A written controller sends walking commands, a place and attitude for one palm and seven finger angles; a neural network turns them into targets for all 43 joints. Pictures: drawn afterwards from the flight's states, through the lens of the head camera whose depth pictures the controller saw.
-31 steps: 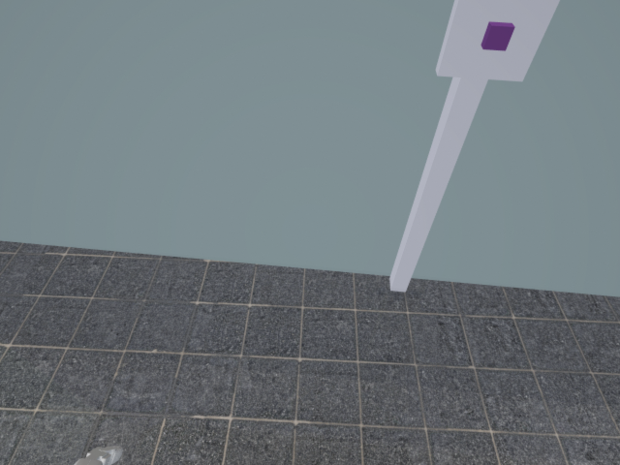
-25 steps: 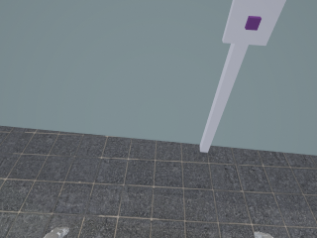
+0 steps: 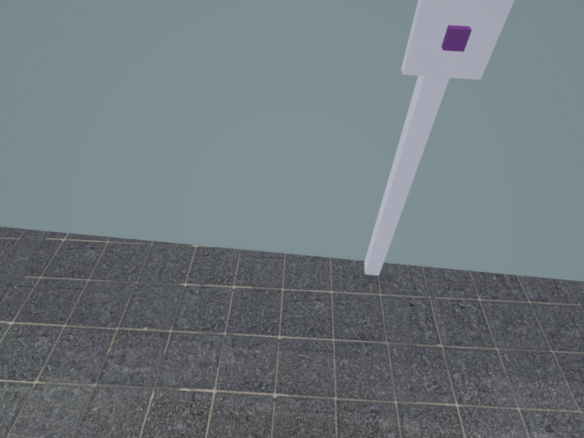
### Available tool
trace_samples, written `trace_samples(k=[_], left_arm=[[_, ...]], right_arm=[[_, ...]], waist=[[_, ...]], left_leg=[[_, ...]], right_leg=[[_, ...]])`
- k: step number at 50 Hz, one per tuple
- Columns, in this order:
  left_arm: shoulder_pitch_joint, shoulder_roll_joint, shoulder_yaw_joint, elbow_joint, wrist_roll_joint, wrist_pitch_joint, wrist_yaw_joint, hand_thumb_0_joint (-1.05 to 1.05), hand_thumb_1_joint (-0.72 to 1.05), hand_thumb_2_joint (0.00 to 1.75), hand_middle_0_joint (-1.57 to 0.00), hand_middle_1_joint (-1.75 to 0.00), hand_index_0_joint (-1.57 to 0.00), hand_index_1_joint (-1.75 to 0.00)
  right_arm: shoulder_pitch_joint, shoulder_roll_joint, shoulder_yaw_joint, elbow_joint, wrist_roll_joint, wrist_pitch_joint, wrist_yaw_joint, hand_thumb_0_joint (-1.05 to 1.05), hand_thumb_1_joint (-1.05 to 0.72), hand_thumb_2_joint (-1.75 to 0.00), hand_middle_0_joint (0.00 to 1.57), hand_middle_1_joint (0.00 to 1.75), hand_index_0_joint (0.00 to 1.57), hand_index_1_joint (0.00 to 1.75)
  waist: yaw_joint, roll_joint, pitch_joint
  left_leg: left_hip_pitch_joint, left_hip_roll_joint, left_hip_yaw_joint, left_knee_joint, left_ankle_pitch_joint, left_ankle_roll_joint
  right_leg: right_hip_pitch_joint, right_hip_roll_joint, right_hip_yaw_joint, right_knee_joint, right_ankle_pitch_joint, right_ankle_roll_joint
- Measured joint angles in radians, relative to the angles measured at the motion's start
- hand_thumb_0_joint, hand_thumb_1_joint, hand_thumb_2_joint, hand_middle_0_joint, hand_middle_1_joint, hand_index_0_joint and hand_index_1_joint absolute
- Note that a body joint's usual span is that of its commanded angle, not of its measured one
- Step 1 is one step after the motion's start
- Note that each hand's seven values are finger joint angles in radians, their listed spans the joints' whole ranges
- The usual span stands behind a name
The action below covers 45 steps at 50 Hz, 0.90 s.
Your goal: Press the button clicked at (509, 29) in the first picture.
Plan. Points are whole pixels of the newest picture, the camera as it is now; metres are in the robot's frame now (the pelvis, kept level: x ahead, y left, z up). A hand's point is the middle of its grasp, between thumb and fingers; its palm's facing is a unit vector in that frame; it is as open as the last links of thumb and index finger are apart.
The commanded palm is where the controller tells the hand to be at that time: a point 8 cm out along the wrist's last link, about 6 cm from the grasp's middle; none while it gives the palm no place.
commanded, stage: stand and wait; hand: left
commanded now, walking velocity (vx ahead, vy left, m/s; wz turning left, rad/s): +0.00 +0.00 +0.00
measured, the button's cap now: (455, 37) +0.86 -0.30 +0.19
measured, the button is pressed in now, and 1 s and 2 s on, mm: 0 0 0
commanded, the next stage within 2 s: look at it before walking up in 0.26 s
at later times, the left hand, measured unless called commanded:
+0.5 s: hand out of the picture +0.08 +0.24 -0.15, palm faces -0.04 -0.94 -0.33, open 7.4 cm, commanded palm none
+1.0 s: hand out of the picture +0.08 +0.24 -0.15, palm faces -0.04 -0.94 -0.34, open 7.4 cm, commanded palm none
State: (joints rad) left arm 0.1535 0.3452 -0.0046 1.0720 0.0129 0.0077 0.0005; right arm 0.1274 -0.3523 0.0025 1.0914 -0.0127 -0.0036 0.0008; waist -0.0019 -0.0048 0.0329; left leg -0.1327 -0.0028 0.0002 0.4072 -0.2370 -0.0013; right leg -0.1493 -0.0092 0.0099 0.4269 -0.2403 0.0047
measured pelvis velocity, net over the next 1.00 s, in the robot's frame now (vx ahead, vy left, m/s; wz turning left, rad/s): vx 0.00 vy -0.01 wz -0.02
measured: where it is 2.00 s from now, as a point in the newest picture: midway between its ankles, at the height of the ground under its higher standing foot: outside the picture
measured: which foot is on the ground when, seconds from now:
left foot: down 0.00-1.00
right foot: down 0.00-1.00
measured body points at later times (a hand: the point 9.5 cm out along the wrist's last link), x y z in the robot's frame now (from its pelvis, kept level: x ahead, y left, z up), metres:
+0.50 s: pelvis +0.00 -0.01 +0.00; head +0.00 -0.01 +0.45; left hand +0.08 +0.29 -0.13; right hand +0.07 -0.30 -0.13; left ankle -0.01 +0.12 -0.74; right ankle +0.00 -0.12 -0.74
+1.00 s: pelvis +0.00 -0.01 +0.00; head +0.01 -0.01 +0.45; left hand +0.08 +0.29 -0.13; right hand +0.08 -0.31 -0.13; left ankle -0.01 +0.12 -0.74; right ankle +0.00 -0.12 -0.74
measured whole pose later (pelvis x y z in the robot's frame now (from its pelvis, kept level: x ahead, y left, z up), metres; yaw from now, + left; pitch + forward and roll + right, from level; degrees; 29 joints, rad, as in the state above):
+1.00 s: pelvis +0.00 -0.01 +0.00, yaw -1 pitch -2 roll +0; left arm 0.13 0.34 0.00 1.08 0.01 0.00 0.00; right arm 0.10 -0.34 0.00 1.11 -0.01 -0.01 0.00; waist 0.00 -0.01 0.03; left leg -0.12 0.01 0.01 0.37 -0.22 -0.01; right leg -0.14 0.01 0.02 0.39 -0.22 -0.01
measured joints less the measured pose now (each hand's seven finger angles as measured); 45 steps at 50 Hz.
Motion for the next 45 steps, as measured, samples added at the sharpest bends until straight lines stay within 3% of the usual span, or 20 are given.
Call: trace_samples(k=[45], left_arm=[[-0.024, -0.001, -0.001, 0.018, 0.001, -0.011, -0.001, 0.01, 0.90, 0.90, -0.20, -0.29, -0.21, -0.30]], right_arm=[[-0.022, 0.005, 0.005, 0.021, 0.003, -0.008, 0.001, 0.01, -0.91, -0.90, 0.20, 0.30, 0.20, 0.30]], waist=[[-0.001, -0.001, 0.000]], left_leg=[[0.016, 0.014, 0.004, -0.044, 0.021, -0.012]], right_leg=[[0.012, 0.014, 0.004, -0.042, 0.023, -0.010]])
